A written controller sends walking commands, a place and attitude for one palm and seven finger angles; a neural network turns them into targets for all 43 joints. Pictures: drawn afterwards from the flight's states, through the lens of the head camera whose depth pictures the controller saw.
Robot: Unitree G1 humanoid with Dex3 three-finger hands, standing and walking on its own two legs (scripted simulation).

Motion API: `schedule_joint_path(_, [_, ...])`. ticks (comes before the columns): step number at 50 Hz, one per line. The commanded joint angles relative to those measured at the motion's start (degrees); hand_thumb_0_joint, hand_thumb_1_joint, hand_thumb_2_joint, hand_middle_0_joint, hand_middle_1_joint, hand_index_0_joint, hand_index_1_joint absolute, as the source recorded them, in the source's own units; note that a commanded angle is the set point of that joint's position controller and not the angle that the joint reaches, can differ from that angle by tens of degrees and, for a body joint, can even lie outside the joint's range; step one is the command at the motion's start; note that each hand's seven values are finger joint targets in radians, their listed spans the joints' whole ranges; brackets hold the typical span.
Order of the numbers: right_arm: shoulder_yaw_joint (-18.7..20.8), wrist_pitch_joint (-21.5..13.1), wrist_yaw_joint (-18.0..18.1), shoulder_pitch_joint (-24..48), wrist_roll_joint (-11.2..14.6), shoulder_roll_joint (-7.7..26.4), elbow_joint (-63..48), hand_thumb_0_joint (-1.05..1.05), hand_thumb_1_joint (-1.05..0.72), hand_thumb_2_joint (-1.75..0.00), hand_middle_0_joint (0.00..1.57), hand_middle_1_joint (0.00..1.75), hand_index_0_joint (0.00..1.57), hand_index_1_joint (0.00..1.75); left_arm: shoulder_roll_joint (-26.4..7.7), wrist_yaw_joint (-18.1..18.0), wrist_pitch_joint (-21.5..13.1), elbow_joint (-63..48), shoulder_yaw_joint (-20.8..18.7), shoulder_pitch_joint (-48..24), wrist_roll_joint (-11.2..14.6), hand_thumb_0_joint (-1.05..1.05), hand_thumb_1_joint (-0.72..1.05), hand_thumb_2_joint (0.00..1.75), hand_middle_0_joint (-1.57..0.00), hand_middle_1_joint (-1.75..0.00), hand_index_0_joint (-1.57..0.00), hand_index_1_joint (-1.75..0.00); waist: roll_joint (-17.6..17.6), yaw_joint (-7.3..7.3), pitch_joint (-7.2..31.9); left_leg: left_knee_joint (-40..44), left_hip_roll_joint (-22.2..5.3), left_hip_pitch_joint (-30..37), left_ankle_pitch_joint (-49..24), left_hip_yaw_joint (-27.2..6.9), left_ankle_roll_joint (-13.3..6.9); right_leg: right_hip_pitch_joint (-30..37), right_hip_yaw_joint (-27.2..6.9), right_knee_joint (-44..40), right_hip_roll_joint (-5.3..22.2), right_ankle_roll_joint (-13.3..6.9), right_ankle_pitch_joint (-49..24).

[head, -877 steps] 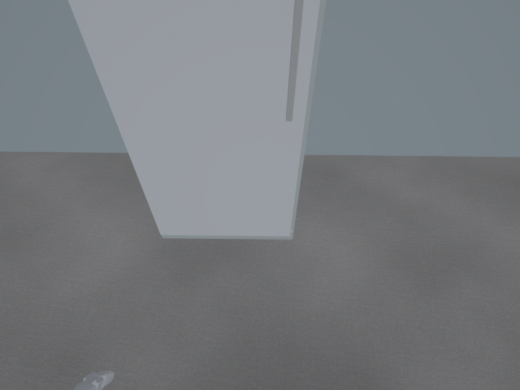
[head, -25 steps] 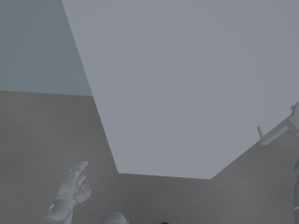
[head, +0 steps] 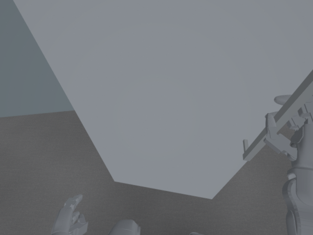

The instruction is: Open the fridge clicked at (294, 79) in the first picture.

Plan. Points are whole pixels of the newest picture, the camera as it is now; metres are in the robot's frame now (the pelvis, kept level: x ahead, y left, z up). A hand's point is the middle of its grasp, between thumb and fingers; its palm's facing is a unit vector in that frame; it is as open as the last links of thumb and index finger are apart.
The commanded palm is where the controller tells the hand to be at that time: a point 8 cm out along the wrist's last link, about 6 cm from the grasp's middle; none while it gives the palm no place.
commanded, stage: walk backward, drawing the door open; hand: right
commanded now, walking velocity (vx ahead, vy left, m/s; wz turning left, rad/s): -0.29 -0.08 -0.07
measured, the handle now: (276, 113) +0.36 -0.21 +0.15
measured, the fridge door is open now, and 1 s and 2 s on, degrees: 17 61 80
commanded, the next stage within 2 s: stop walking and hold the door back in 1.54 s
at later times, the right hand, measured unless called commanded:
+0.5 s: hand out of the picture +0.12 -0.11 +0.15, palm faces +0.29 +0.93 -0.21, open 6.2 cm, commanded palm +0.07 -0.15 +0.14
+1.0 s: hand out of the picture -0.01 +0.03 +0.15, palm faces +0.42 +0.89 -0.17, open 6.2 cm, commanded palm -0.07 +0.00 +0.14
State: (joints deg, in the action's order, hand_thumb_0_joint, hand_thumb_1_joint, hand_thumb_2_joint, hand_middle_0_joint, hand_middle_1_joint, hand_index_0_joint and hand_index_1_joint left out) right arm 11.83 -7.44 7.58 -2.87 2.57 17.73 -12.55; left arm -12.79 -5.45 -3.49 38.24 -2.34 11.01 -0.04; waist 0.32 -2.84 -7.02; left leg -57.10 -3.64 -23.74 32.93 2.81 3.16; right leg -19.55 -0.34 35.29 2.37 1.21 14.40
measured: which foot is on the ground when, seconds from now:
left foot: up 0.00-0.22, down 0.24-0.64, up 0.66-0.96, down 0.98-1.00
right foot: down 0.00-0.24, up 0.26-0.64, down 0.66-0.98, up 1.00-1.00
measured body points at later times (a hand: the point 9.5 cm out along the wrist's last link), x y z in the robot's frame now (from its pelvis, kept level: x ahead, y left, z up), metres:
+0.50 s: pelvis -0.12 +0.07 +0.02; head -0.11 +0.10 +0.47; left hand +0.06 +0.29 -0.09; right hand +0.10 -0.16 +0.17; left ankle -0.06 +0.11 -0.73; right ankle -0.19 -0.08 -0.64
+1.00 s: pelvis -0.19 +0.22 +0.00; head -0.13 +0.22 +0.44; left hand +0.06 +0.30 -0.11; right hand -0.04 -0.02 +0.16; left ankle -0.11 +0.32 -0.73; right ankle -0.26 -0.04 -0.72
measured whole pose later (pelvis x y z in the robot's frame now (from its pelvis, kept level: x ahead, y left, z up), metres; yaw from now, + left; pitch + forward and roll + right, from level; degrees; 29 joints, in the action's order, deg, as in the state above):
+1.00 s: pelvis -0.19 +0.22 +0.00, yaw -30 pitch -1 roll +2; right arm -7.4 -8.6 2.2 -12.8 0.4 9.8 -26.7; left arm -8.0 -0.1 -7.5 36.8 0.2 7.2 0.3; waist -5.0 0.3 -7.8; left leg -32.7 1.0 -16.4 15.9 1.7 1.5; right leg -19.5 -16.3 29.4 8.8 5.7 15.4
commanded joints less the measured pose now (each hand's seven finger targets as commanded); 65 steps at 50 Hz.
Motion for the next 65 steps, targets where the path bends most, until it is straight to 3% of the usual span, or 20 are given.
schedule_joint_path(1, [3.54,-4.34,0.65,10.40,-0.91,7.30,-17.52,0.00,-0.90,-0.90,0.45,1.40,0.45,1.40,-6.40,1.27,-4.71,-7.57,-1.37,-1.69,0.19,0.00,0.90,0.90,-0.20,-0.30,-0.20,-0.30,-15.71,1.22,20.10,-3.40,3.15,-3.12,-4.52,-2.49,-0.21,18.24,-14.58,-9.83,13.83,-9.30,-49.39])
schedule_joint_path(10, [0.01,-0.89,0.47,6.18,1.34,5.12,-15.10,0.00,-0.90,-0.90,0.45,1.40,0.45,1.40,-3.89,0.50,-3.88,-11.29,2.35,-6.73,-0.53,0.00,0.90,0.90,-0.20,-0.30,-0.20,-0.30,-8.69,3.97,17.32,27.05,4.49,18.75,-15.11,-1.46,-2.62,-0.18,-10.01,-14.38,10.44,-7.30,-9.31])
schedule_joint_path(11, [0.19,-0.88,0.25,6.05,0.91,5.47,-15.27,0.00,-0.90,-0.90,0.45,1.40,0.45,1.40,-3.55,0.65,-3.73,-11.57,2.39,-7.23,-0.51,0.00,0.90,0.90,-0.20,-0.30,-0.20,-0.30,-3.58,4.01,16.50,35.36,1.91,19.48,-19.31,-3.50,-3.68,-2.17,-7.75,-10.54,6.83,-4.58,-0.89])
schedule_joint_path(13, [3.54,-0.32,0.32,4.44,-0.27,10.53,-14.98,0.00,-0.90,-0.90,0.45,1.40,0.45,1.40,-2.17,0.65,-2.81,-12.45,2.50,-8.59,-0.31,0.00,0.90,0.90,-0.20,-0.30,-0.20,-0.30,17.13,4.95,11.91,47.53,-19.71,6.68,-22.17,-30.84,-13.54,-9.70,-0.89,20.90,-7.68,2.40,17.70])
schedule_joint_path(17, [-0.60,-1.85,-0.90,-1.11,-0.95,1.89,-12.77,0.00,-0.90,-0.90,0.45,1.40,0.45,1.40,-0.69,0.84,-2.61,-10.88,3.30,-8.68,-1.30,0.00,0.90,0.90,-0.20,-0.30,-0.20,-0.30,8.28,2.21,16.05,36.91,-13.05,12.45,-41.11,-6.93,-11.11,-12.22,-3.16,37.63,-4.79,3.22,10.04])
schedule_joint_path(29, [-11.93,-3.63,-1.87,-6.59,-1.86,-4.72,-25.78,0.00,-0.90,-0.90,0.45,1.40,0.45,1.40,-2.17,0.19,-3.03,-14.04,1.56,-2.38,-2.15,0.00,0.90,0.90,-0.20,-0.30,-0.20,-0.30,6.41,2.19,20.05,36.48,-10.49,20.66,-35.23,3.23,-10.91,2.73,7.65,-7.13,-2.94,0.11,8.04])
schedule_joint_path(31, [-15.17,-4.08,-2.96,-2.49,-1.99,-4.98,-28.44,0.00,-0.90,-0.90,0.45,1.40,0.45,1.40,-3.94,0.62,-3.26,-15.40,0.53,0.88,-2.29,0.00,0.90,0.90,-0.20,-0.30,-0.20,-0.30,-6.63,-1.47,17.92,19.19,-3.48,5.52,-26.54,7.70,-5.02,15.69,-4.46,-20.38,3.92,-1.44,-8.98])
schedule_joint_path(32, [-16.83,-5.21,-3.35,-0.05,-2.62,-5.10,-29.71,0.00,-0.90,-0.90,0.45,1.40,0.45,1.40,-6.28,1.03,-4.43,-16.27,-0.40,0.06,-2.96,0.00,0.90,0.90,-0.20,-0.30,-0.20,-0.30,-20.00,-0.47,15.27,7.30,2.78,-13.28,-5.00,6.87,-1.52,23.18,-28.55,-21.29,20.79,-7.24,-32.01])
schedule_joint_path(33, [-17.14,-5.72,-3.50,-0.73,-5.14,-2.80,-27.75,0.00,-0.90,-0.90,0.45,1.40,0.45,1.40,-6.39,1.57,-4.85,-14.13,-0.32,-0.54,-3.39,0.00,0.90,0.90,-0.20,-0.30,-0.20,-0.30,-15.08,0.95,16.67,-3.21,0.35,-16.26,-0.74,-1.09,-1.98,24.41,-39.39,-20.93,30.68,-12.12,-44.72])
schedule_joint_path(34, [-17.28,-6.42,-4.16,1.02,-4.92,-3.61,-30.01,0.00,-0.90,-0.90,0.45,1.40,0.45,1.40,-7.80,2.50,-5.27,-14.55,-0.93,-2.89,-3.21,0.00,0.90,0.90,-0.20,-0.30,-0.20,-0.30,-7.98,1.96,16.76,-9.82,1.20,-14.91,-4.84,-3.68,-2.01,21.36,-36.01,-21.16,30.89,-14.95,-42.12])
schedule_joint_path(37, [-18.77,-6.98,-6.47,0.25,-5.11,-6.18,-26.33,0.00,-0.90,-0.90,0.45,1.40,0.45,1.40,-6.87,3.28,-7.04,-10.81,-1.14,-3.85,-2.62,0.00,0.90,0.90,-0.20,-0.30,-0.20,-0.30,-10.79,1.70,6.39,-8.87,-0.18,-18.37,-12.18,-5.93,-0.26,15.00,-20.77,-17.88,20.92,-9.81,-36.95])
schedule_joint_path(40, [-22.50,-5.27,-6.50,-0.61,-3.86,-10.08,-25.47,0.00,-0.90,-0.90,0.45,1.40,0.45,1.40,-6.37,4.44,-7.42,-10.17,-1.41,-3.33,-1.31,0.00,0.90,0.90,-0.20,-0.30,-0.20,-0.30,-12.39,2.02,10.19,0.94,3.21,-3.49,-15.49,-2.73,-0.83,10.58,-11.17,-17.91,13.76,-5.18,-23.26])
schedule_joint_path(46, [-19.16,-5.64,-5.30,-1.34,-3.30,-7.02,-27.64,0.00,-0.90,-0.90,0.45,1.40,0.45,1.40,-4.09,4.27,-7.29,-10.22,-1.11,-8.72,0.01,0.00,0.90,0.90,-0.20,-0.30,-0.20,-0.30,-13.53,2.04,10.37,27.28,6.05,16.86,-15.26,0.07,0.74,-2.30,-16.52,-18.35,10.47,-6.08,2.31])
schedule_joint_path(48, [-16.34,-5.78,-4.88,-1.04,-3.52,-3.38,-30.42,0.00,-0.90,-0.90,0.45,1.40,0.45,1.40,-1.59,4.46,-6.69,-9.16,-0.86,-7.74,0.82,0.00,0.90,0.90,-0.20,-0.30,-0.20,-0.30,-2.03,1.37,13.50,39.16,3.07,18.77,-21.81,0.23,-0.37,1.05,-8.36,-8.66,1.23,-1.85,8.88])
schedule_joint_path(51, [-12.17,-4.78,-5.73,-1.56,-3.82,-1.85,-28.81,0.00,-0.90,-0.90,0.45,1.40,0.45,1.40,-1.15,2.91,-6.21,-9.04,-2.46,-7.93,0.54,0.00,0.90,0.90,-0.20,-0.30,-0.20,-0.30,24.23,3.61,18.97,44.22,-17.13,11.72,-20.95,-11.89,-12.44,-6.10,0.85,40.19,-5.90,0.18,23.99])
schedule_joint_path(54, [-14.53,-4.93,-7.71,-2.05,-3.72,-4.69,-25.07,0.00,-0.90,-0.90,0.45,1.40,0.45,1.40,1.75,1.64,-6.45,-10.07,-0.38,-10.91,-0.85,0.00,0.90,0.90,-0.20,-0.30,-0.20,-0.30,11.53,3.51,14.43,35.78,-11.39,18.45,-39.15,-0.41,-14.24,-11.99,3.85,39.45,-1.46,1.97,18.36])
schedule_joint_path(58, [-15.68,-6.29,-6.55,-1.12,-3.25,-5.68,-23.92,0.00,-0.90,-0.90,0.45,1.40,0.45,1.40,0.61,1.22,-6.35,-11.78,-0.38,-9.13,-0.95,0.00,0.90,0.90,-0.20,-0.30,-0.20,-0.30,11.78,2.96,14.96,36.74,-13.56,20.32,-43.78,1.37,-14.84,-3.47,5.21,18.82,-0.54,0.80,21.19])
schedule_joint_path(62, [-17.63,-6.14,-7.00,5.26,-3.96,-5.88,-27.41,0.00,-0.90,-0.90,0.45,1.40,0.45,1.40,-0.80,1.11,-7.92,-10.93,-0.62,-0.52,-1.24,0.00,0.90,0.90,-0.20,-0.30,-0.20,-0.30,-0.65,-3.02,16.87,17.86,-3.74,3.84,-41.60,9.01,-5.92,21.67,6.25,-20.61,1.64,-1.08,-0.68])
schedule_joint_path(64, [-16.86,-8.86,-7.17,7.05,-6.10,-5.22,-28.19,0.00,-0.90,-0.90,0.45,1.40,0.45,1.40,-4.92,1.29,-7.15,-13.37,-2.21,-3.73,-3.53,0.00,0.90,0.90,-0.20,-0.30,-0.20,-0.30,-14.40,-0.53,16.02,-5.42,-0.33,-20.09,-2.98,-1.35,-0.51,34.08,-34.62,-18.76,32.44,-11.76,-42.35])
schedule_joint_path(65, [-12.88,-9.61,-6.92,6.83,-6.39,-2.34,-28.04,0.00,-0.90,-0.90,0.45,1.40,0.45,1.40,-6.87,1.36,-6.97,-13.48,-2.15,-5.79,-3.83,0.00,0.90,0.90,-0.20,-0.30,-0.20,-0.30,-7.68,1.10,15.53,-12.23,0.07,-21.36,-3.75,-7.76,-0.47,31.76,-35.41,-18.00,36.51,-16.97,-46.69])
